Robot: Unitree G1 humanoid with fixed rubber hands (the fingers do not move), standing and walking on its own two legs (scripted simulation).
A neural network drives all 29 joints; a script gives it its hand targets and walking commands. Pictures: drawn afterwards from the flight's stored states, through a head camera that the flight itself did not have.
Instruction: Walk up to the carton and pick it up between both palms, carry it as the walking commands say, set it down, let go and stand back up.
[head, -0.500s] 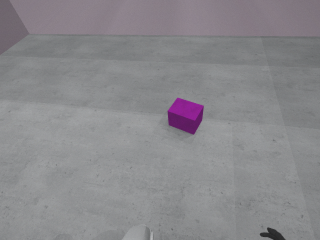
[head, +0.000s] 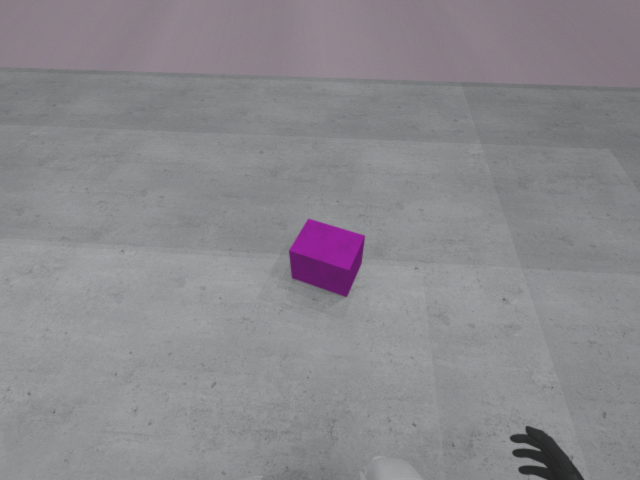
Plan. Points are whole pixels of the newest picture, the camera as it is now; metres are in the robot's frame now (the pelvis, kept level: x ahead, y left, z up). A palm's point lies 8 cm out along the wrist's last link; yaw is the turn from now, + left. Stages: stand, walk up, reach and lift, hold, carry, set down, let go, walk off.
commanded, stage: walk up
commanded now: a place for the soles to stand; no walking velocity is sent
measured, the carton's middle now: (327, 257) +0.95 -0.04 -0.67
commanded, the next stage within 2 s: none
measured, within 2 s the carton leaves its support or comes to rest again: neither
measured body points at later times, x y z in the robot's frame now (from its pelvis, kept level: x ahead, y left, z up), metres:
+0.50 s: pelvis +0.15 +0.03 -0.01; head +0.18 +0.03 +0.44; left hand +0.21 +0.34 -0.11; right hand +0.28 -0.26 -0.11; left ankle +0.22 +0.14 -0.72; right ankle +0.10 -0.10 -0.67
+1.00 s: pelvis +0.27 +0.04 -0.01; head +0.29 +0.02 +0.44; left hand +0.35 +0.35 -0.10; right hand +0.38 -0.25 -0.13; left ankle +0.36 +0.15 -0.71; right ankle +0.29 -0.10 -0.72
